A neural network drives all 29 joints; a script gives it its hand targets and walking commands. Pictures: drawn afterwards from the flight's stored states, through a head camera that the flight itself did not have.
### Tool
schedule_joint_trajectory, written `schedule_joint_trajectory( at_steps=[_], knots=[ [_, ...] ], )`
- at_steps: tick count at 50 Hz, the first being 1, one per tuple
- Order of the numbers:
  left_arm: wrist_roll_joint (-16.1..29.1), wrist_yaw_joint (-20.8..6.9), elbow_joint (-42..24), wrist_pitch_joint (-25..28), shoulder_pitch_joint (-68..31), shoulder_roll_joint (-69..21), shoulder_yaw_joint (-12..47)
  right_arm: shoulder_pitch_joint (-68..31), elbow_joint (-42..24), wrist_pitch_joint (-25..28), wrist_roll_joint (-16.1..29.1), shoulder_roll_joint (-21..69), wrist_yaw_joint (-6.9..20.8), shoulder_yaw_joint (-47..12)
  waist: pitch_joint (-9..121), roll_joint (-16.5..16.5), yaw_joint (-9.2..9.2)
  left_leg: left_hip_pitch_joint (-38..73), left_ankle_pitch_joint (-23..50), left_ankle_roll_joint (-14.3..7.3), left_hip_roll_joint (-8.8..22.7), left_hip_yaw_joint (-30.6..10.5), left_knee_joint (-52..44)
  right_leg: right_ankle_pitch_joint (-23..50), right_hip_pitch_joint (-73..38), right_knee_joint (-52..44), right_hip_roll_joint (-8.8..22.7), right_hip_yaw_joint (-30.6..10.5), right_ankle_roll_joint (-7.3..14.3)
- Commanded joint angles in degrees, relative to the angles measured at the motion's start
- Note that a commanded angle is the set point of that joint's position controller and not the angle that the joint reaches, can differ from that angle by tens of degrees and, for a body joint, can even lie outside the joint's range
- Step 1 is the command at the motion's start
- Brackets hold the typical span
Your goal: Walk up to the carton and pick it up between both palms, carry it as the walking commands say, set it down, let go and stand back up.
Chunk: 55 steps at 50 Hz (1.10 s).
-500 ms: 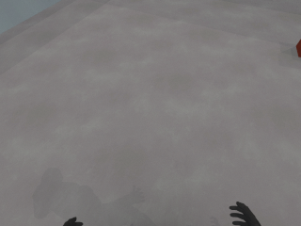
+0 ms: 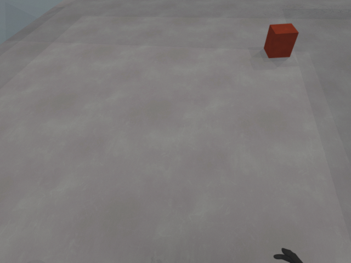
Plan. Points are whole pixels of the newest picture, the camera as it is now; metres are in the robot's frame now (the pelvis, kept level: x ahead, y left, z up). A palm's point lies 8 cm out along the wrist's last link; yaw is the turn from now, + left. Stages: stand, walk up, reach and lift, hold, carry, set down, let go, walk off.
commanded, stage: walk up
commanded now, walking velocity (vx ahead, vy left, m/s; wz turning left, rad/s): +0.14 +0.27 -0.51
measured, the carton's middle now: (279, 41) +2.19 -0.95 -0.65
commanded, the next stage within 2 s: none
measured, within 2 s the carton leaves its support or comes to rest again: neither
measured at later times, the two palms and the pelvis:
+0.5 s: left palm (71, 226) +0.25 +0.32 -0.12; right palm out of the picture +0.14 -0.18 -0.10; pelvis +0.12 +0.09 +0.00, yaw -15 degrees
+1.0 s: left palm (130, 144) +0.51 +0.19 -0.10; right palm (289, 202) +0.31 -0.28 -0.12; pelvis +0.35 -0.02 +0.00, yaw -21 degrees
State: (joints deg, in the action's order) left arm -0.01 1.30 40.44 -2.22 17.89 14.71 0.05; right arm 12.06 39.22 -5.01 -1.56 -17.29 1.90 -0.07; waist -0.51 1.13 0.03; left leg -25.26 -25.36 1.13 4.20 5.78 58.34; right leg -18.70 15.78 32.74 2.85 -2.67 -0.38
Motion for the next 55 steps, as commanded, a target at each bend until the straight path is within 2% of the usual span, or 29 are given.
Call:
schedule_joint_trajectory(
  at_steps=[1,3,5,7,11,12,14,15,16,17,18,20,22,24,26,29,32,36,37,39,41,42,43,44,45,46,48,50,55],
  knots=[
    [-2.1,1.4,1.2,2.0,5.7,11.6,-6.3,-6.8,-4.8,1.1,-1.0,-2.3,1.4,4.4,-4.4,-10.4,-3.94,-11.9,6.0,2.2,0.7,-6.5,2.1,5.8,-3.7,-19.6,11.9,-19.2,7.4],
    [-1.8,1.5,1.5,2.8,8.9,12.4,-6.8,-7.2,-4.4,0.9,-1.0,-2.5,1.5,4.1,-1.7,-10.8,-4.96,-13.3,6.3,2.5,0.1,-6.1,-1.0,14.3,-9.7,-17.5,12.5,-18.9,8.3],
    [-1.8,1.5,1.4,2.9,9.8,13.2,-7.2,-7.0,-4.9,0.9,-0.9,-3.1,1.5,4.1,-2.1,-13.1,-5.06,-13.2,7.5,2.9,0.0,-6.4,-2.4,15.7,-10.2,-17.7,12.7,-18.8,8.1],
    [-2.0,1.5,1.4,2.8,10.4,13.5,-7.9,-8.7,-4.7,1.3,-0.7,-2.1,1.1,3.9,-1.2,-11.3,-5.75,-11.7,5.8,3.1,-1.1,-6.0,-7.9,16.1,-12.2,-16.9,12.5,-19.3,9.0],
    [-2.1,1.9,1.5,2.2,7.5,14.9,-8.7,-9.2,-5.7,2.3,0.0,-0.5,0.6,2.7,1.6,-14.4,-5.74,-4.9,2.4,2.1,-3.1,-5.1,-22.2,34.7,-15.0,-9.7,11.7,-18.3,9.6],
    [-1.8,1.8,1.1,2.1,7.1,14.9,-8.4,-7.4,-5.2,2.5,-0.2,-0.2,0.4,2.5,2.7,-13.5,-4.95,0.4,2.6,2.5,-3.2,-4.5,-26.7,35.4,-11.6,-8.9,11.5,-19.5,8.9],
    [-1.5,1.9,0.9,2.0,5.1,13.2,-7.3,-0.1,-2.7,2.8,-0.3,-0.6,-0.2,3.2,7.8,-11.9,-1.15,18.0,13.3,1.0,-3.6,-0.7,-37.8,31.3,-3.5,-2.8,6.8,-11.8,5.7],
    [-2.0,1.8,-0.9,2.3,3.7,9.1,-6.4,7.6,-0.6,3.4,-0.6,-4.8,-0.5,4.4,11.9,-2.8,2.49,30.9,17.8,-0.6,2.5,-5.8,-38.8,16.7,6.7,6.7,3.5,-9.9,3.8],
    [-2.6,1.8,-2.4,2.3,3.5,3.8,-5.1,12.9,0.3,3.6,-1.2,-10.4,-0.8,5.9,14.0,14.2,4.76,41.0,23.5,-4.0,17.4,-18.9,-39.2,-14.4,23.8,22.1,-4.1,-2.3,0.7],
    [-2.8,2.1,-1.2,1.5,4.3,2.8,-5.2,13.0,0.1,3.4,-0.9,-11.1,-1.2,6.0,12.8,12.3,3.82,34.7,18.6,-4.4,21.4,-20.3,-38.5,-18.3,23.9,30.0,-2.2,0.2,0.0],
    [-2.5,1.4,-2.0,1.3,0.6,4.8,-6.0,11.4,-0.6,3.4,-0.4,-11.0,-1.0,6.0,9.4,8.9,4.19,28.2,10.2,-6.4,21.4,-20.2,-41.1,-16.2,23.3,33.8,-0.9,1.0,0.4],
    [-2.1,-0.2,-2.6,0.8,-4.0,6.2,-6.4,9.9,-0.7,3.6,-0.7,-7.0,-1.2,5.6,3.7,7.4,4.1,22.3,-5.6,-7.0,17.0,-16.3,-46.2,-6.4,26.7,36.3,1.6,1.4,0.3],
    [-2.7,-1.7,-1.5,0.9,-4.3,4.6,-6.1,10.8,1.2,4.9,-0.6,-5.6,-1.2,5.1,3.8,7.7,4.27,22.5,-7.5,-7.0,16.1,-13.3,-46.8,-3.3,27.2,38.1,2.3,2.9,-0.2],
    [-2.8,-3.7,-3.4,0.8,-6.6,3.5,-4.9,13.5,2.0,7.1,0.1,-5.8,-1.2,4.3,1.7,8.8,4.48,23.0,-17.7,-6.8,19.7,-17.6,-50.9,1.0,31.5,38.9,3.4,1.8,-0.7],
    [-2.8,-4.8,-2.9,1.6,-8.6,3.3,-4.6,15.8,3.2,8.6,0.1,-5.1,-1.4,4.2,-1.7,4.5,4.41,26.0,-9.5,-5.2,19.7,-14.6,-50.8,6.1,34.4,37.4,4.2,0.1,-0.5],
    [-2.4,-5.7,-2.3,1.9,-11.2,2.5,-3.5,15.9,3.1,9.1,0.1,-4.9,-1.2,4.3,-4.3,10.6,4.63,26.6,-3.3,-4.9,17.2,-7.7,-50.6,10.4,35.4,33.5,3.3,3.1,-1.4],
    [-2.1,-5.6,-2.6,2.3,-15.5,2.1,-3.0,17.9,2.7,9.4,0.4,-4.2,-1.2,4.2,-3.5,6.4,5.36,29.4,6.8,-5.6,15.4,-2.7,-48.4,12.2,34.1,27.3,3.0,4.7,-1.0],
    [-1.1,-5.6,-3.1,3.0,-17.4,1.1,-2.8,15.4,4.5,8.1,-0.1,-3.9,-1.2,4.3,-3.5,10.9,4.94,25.6,15.0,-5.3,11.7,4.9,-46.6,7.1,22.1,10.1,0.5,9.4,-0.6],
    [-1.2,-5.4,-2.7,3.1,-17.3,1.3,-2.9,16.5,5.0,7.7,0.0,-4.9,-1.2,4.4,-2.9,12.2,5.39,26.3,23.2,-5.6,11.6,5.8,-44.3,5.1,20.0,7.5,-0.4,11.1,-0.4],
    [-1.4,-4.5,-1.9,3.6,-14.7,0.9,-2.6,18.0,6.1,7.1,0.3,-6.6,-1.6,4.8,0.2,12.6,4.65,30.7,37.4,-6.2,12.3,6.6,-38.6,1.3,18.4,4.4,-2.3,13.7,0.5],
    [-2.1,-3.4,0.6,4.8,-5.1,3.6,-2.8,16.7,6.2,6.9,0.8,-8.2,-1.6,5.0,8.2,8.3,-0.8,29.1,50.1,-4.8,10.4,7.6,-21.4,4.0,6.0,-3.6,-4.0,13.7,3.1],
    [-2.6,-2.6,4.9,5.5,6.2,7.9,-4.6,12.6,4.5,7.2,0.9,-7.9,-1.4,5.1,16.2,2.6,-6.29,17.8,44.2,-3.2,8.3,7.7,-8.1,5.4,-11.7,-0.7,-2.2,8.6,5.8],
    [-3.1,-2.0,6.9,5.5,15.3,14.0,-6.5,10.7,0.7,7.8,1.5,-5.0,-0.8,4.0,19.3,-11.9,-10.53,1.2,20.4,-1.7,1.9,6.4,8.1,1.4,-25.6,-4.7,10.4,-12.6,8.1],
    [-1.9,-1.7,7.4,4.9,19.6,18.1,-6.4,8.2,-2.3,8.0,1.7,-1.7,0.2,3.0,13.8,-20.8,-9.96,-15.0,-8.6,-0.4,-5.8,0.6,17.3,6.0,-29.7,-15.5,21.3,-37.3,11.5],
    [-2.0,-0.8,5.3,5.3,18.1,16.9,-6.3,5.2,-3.5,8.2,1.4,-2.0,0.0,3.2,10.6,-14.6,-9.53,-19.1,-6.0,-1.9,-2.2,-5.9,18.2,11.5,-30.2,-15.4,20.4,-37.3,12.6],
    [-2.0,-0.7,6.1,5.7,15.3,14.4,-5.8,1.6,-3.3,8.5,1.4,-2.3,0.0,3.2,7.8,-8.7,-8.27,-20.0,-3.5,-1.9,-0.8,-6.4,16.6,19.6,-27.7,-13.1,17.5,-30.7,12.0],
    [-1.9,-0.9,4.6,6.3,9.3,9.6,-5.1,-1.2,-3.4,7.9,0.6,-1.4,0.6,3.1,0.9,-4.7,-5.33,-17.0,2.2,-0.9,2.7,-7.4,10.2,23.8,-16.9,-14.6,14.8,-19.4,9.8],
    [-1.3,-1.0,3.4,6.4,6.8,8.5,-4.7,1.2,-1.4,6.6,0.1,-1.5,0.9,3.4,-2.8,-7.2,-2.72,-12.5,6.2,-0.1,2.6,-6.6,4.9,18.4,-10.7,-18.0,12.8,-14.4,7.7],
    [-1.2,-1.4,2.9,6.6,6.6,9.3,-4.8,-5.7,-0.9,5.4,0.5,-0.2,2.2,2.6,-7.9,-10.3,-2.93,-6.6,14.2,3.5,1.9,-2.6,-11.6,6.2,-2.1,-25.3,10.3,-6.4,7.7]
  ],
)
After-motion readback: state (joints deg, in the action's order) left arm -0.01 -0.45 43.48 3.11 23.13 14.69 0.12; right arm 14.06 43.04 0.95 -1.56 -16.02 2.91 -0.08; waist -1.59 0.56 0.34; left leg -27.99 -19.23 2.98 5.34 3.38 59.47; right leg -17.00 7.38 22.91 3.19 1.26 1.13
